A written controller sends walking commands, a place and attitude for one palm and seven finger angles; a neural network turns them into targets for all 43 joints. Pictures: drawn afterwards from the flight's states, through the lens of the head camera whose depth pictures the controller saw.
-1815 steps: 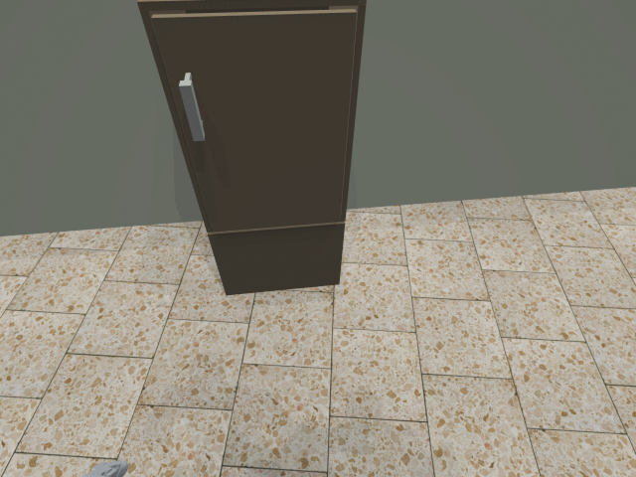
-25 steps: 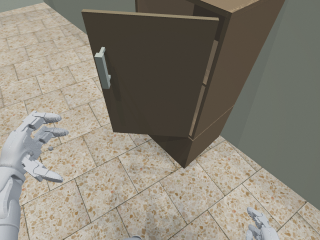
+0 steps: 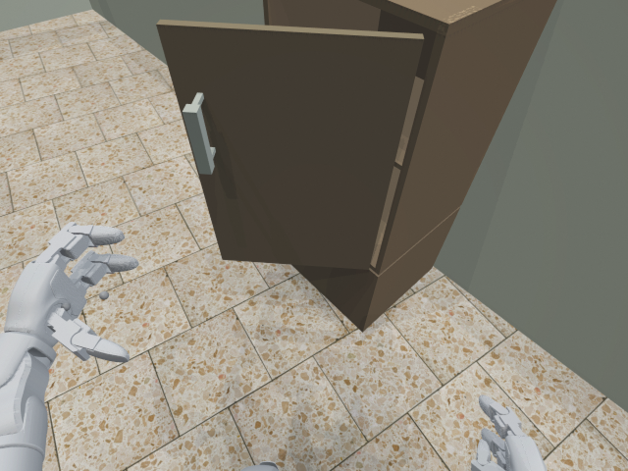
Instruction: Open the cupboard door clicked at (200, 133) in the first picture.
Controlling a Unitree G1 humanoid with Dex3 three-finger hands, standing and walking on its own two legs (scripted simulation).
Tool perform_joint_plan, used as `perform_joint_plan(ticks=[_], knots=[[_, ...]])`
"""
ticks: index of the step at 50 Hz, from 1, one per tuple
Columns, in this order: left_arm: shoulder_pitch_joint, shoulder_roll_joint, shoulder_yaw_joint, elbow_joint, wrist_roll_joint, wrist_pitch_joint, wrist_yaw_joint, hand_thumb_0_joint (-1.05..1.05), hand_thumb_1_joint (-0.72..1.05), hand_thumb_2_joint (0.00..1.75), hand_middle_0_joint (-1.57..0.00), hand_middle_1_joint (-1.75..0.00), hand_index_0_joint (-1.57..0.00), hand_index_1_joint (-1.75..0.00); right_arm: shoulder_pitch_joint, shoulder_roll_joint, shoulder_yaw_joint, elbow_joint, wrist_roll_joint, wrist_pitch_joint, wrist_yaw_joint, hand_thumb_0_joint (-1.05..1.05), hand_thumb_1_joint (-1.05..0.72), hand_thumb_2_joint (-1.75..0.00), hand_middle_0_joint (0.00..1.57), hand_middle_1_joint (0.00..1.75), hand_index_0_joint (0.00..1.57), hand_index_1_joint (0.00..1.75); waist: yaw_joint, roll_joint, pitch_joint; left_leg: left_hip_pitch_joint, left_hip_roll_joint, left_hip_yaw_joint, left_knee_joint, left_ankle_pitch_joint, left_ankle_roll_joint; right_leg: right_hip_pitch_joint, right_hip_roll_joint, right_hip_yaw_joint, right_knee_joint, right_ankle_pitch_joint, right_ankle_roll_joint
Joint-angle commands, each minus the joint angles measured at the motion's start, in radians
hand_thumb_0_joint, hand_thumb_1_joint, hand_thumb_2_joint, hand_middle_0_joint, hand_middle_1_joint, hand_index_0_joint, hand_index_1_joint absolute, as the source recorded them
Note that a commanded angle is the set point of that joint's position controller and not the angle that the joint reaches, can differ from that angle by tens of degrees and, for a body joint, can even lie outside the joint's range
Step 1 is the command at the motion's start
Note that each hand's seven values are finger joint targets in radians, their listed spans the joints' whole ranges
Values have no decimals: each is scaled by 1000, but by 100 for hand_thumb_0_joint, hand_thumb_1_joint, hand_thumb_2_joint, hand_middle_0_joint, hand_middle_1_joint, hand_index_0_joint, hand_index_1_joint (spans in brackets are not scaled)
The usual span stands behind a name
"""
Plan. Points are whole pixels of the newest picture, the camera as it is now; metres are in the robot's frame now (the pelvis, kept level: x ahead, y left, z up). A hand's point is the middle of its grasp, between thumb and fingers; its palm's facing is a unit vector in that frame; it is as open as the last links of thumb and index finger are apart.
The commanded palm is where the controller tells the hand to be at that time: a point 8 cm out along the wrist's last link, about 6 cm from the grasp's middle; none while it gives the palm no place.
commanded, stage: move the hooked fingers beside the handle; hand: left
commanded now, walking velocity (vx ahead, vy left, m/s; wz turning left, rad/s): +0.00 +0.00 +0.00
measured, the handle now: (202, 134) +0.62 +0.24 +0.07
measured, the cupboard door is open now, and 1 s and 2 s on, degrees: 44 44 43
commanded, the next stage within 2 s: none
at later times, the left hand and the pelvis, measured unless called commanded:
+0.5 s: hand (126, 230) +0.39 +0.29 +0.08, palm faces +0.01 -1.00 +0.00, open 13.9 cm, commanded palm +0.37 +0.33 +0.08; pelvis +0.00 +0.00 -0.01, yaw -1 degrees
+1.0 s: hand (145, 188) +0.47 +0.29 +0.08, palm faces -0.01 -1.00 +0.00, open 14.0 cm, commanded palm +0.46 +0.33 +0.07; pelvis +0.00 +0.02 -0.02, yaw -2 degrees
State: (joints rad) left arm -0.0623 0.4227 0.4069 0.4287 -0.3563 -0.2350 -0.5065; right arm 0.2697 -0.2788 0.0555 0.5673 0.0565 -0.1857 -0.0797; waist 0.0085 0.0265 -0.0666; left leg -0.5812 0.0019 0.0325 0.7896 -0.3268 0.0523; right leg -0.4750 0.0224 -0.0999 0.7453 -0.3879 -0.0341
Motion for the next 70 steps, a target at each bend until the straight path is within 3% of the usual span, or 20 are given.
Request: perform_joint_plan(ticks=[1, 3, 7, 9, 10, 14, 15, 17, 20, 26, 27, 32, 35, 40, 47, 50, 56, 61, 66, 70], knots=[[-398, 289, 84, -132, -17, -67, 2, 0, -50, 30, -30, -120, -30, -120, -28, -153, -61, -111, -2, -40, -24, 0, -90, -90, 20, 30, 20, 30, -42, 52, -166, 186, 2, -84, -103, 94, -16, -55, 14, 75, -110, 128, 6], [-432, 322, 104, -55, -9, -67, -5, 0, -50, 30, -30, -120, -30, -120, -16, -159, -64, -101, 0, -34, -30, 0, -90, -90, 20, 30, 20, 30, -42, 32, -182, 162, 1, -81, -97, 61, -15, -51, 8, 88, -116, 91, 10], [-557, 348, 84, -5, 9, -88, -29, 0, -50, 30, -30, -120, -30, -120, -4, -160, -62, -86, 2, -26, -33, 0, -90, -90, 20, 30, 20, 30, -46, 93, -254, 186, 1, -74, -74, 99, -13, -40, 4, 102, -102, 127, 6], [-609, 346, 66, 57, 17, -90, -34, 0, -50, 30, -30, -120, -30, -120, 5, -162, -61, -79, 2, -20, -32, 0, -90, -90, 20, 30, 20, 30, -53, 90, -244, 178, 3, -82, -72, 87, -13, -67, 7, 95, -96, 113, 5], [-617, 369, 89, 84, 11, -92, -37, 0, -50, 30, -30, -120, -30, -120, 16, -166, -63, -76, 0, -15, -31, 0, -90, -90, 20, 30, 20, 30, -48, 52, -257, 165, 3, -84, -64, 101, -12, -50, 11, 97, -89, 126, 3], [-596, 395, 107, 160, 23, -86, -46, 0, -50, 30, -30, -120, -30, -120, 39, -172, -69, -86, 1, 5, -18, 0, -90, -90, 20, 30, 20, 30, -33, 63, -296, 153, 1, -71, -54, 159, -11, -32, 9, 95, -69, 202, 6], [-600, 443, 146, 182, 22, -86, -43, 0, -50, 30, -30, -120, -30, -120, 49, -177, -69, -86, -2, 13, -16, 0, -90, -90, 20, 30, 20, 30, -22, 54, -299, 134, 3, -73, -49, 168, -12, -18, 12, 96, -61, 209, 2], [-657, 427, 120, 209, 32, -87, -43, 0, -50, 30, -30, -120, -30, -120, 58, -177, -70, -89, 0, 26, -12, 0, -90, -90, 20, 30, 20, 30, -41, 41, -289, 119, 4, -67, -45, 165, -8, -37, 12, 96, -58, 218, 10], [-717, 477, 151, 246, 41, -107, -36, 0, -50, 30, -30, -120, -30, -120, 84, -186, -75, -85, -4, 44, -11, 0, -90, -90, 20, 30, 20, 30, -45, 36, -298, 108, 7, -71, -37, 167, -8, -51, 19, 93, -45, 208, 6], [-789, 493, 150, 284, 60, -153, -52, 0, -50, 30, -30, -120, -30, -120, 129, -191, -86, -65, -10, 73, -3, 0, -90, -90, 20, 30, 20, 30, -58, 117, -390, 194, 16, -80, -16, 245, -12, -103, 28, 84, -23, 244, 3], [-819, 478, 127, 291, 63, -153, -55, 0, -50, 30, -30, -120, -30, -120, 134, -192, -86, -58, -8, 79, -4, 0, -90, -90, 20, 30, 20, 30, -73, 118, -377, 203, 19, -85, -17, 245, -12, -131, 29, 79, -25, 234, 5], [-863, 523, 150, 403, 76, -140, -60, 0, -50, 30, -30, -120, -30, -120, 160, -201, -84, -50, -12, 110, -6, 0, -90, -90, 20, 30, 20, 30, -78, 75, -359, 160, 20, -83, -10, 247, -8, -138, 30, 76, -20, 242, 7], [-964, 526, 132, 381, 91, -168, -48, 0, -50, 30, -30, -120, -30, -120, 174, -203, -87, -43, -18, 122, -4, 0, -90, -90, 20, 30, 20, 30, -90, 138, -379, 221, 28, -108, -6, 274, -18, -207, 35, 61, -7, 206, -2], [-1060, 510, 99, 459, 114, -178, -29, 0, -50, 30, -30, -120, -30, -120, 200, -212, -86, -26, -25, 144, -2, 0, -90, -90, 20, 30, 20, 30, -119, 138, -376, 252, 41, -141, -5, 255, -27, -291, 38, 51, 0, 150, -3], [-1122, 583, 131, 545, 156, -174, 5, 0, -50, 30, -30, -120, -30, -120, 235, -223, -83, -16, -35, 181, 4, 0, -90, -90, 20, 30, 20, 30, -127, 136, -422, 251, 49, -149, 18, 289, -32, -312, 39, 51, 14, 160, 4], [-1209, 582, 107, 575, 172, -172, 15, 0, -50, 30, -30, -120, -30, -120, 245, -224, -77, -10, -36, 194, 3, 0, -90, -90, 20, 30, 20, 30, -153, 140, -385, 223, 50, -155, 22, 248, -29, -349, 41, 49, 17, 133, 4], [-1308, 666, 127, 618, 207, -177, 28, 0, -50, 30, -30, -120, -30, -120, 284, -240, -72, 5, -46, 218, -1, 0, -90, -90, 20, 30, 20, 30, -177, 180, -449, 242, 59, -173, 48, 274, -37, -385, 43, 50, 34, 135, 5], [-1361, 692, 110, 700, 228, -145, 22, 0, -50, 30, -30, -120, -30, -120, 314, -247, -61, 13, -46, 236, -5, 0, -90, -90, 20, 30, 20, 30, -205, 182, -428, 198, 60, -172, 70, 268, -31, -420, 46, 50, 37, 134, 9], [-1425, 756, 129, 700, 249, -130, 26, 0, -50, 30, -30, -120, -30, -120, 347, -252, -54, 14, -54, 248, -6, 0, -90, -90, 20, 30, 20, 30, -220, 222, -511, 207, 62, -166, 108, 335, -28, -421, 51, 53, 50, 173, 13], [-1475, 787, 125, 710, 270, -119, 27, 0, -50, 30, -30, -120, -30, -120, 373, -250, -44, 18, -59, 260, -4, 0, -90, -90, 20, 30, 20, 30, -233, 259, -513, 200, 64, -170, 130, 378, -28, -436, 56, 47, 63, 191, 12]])
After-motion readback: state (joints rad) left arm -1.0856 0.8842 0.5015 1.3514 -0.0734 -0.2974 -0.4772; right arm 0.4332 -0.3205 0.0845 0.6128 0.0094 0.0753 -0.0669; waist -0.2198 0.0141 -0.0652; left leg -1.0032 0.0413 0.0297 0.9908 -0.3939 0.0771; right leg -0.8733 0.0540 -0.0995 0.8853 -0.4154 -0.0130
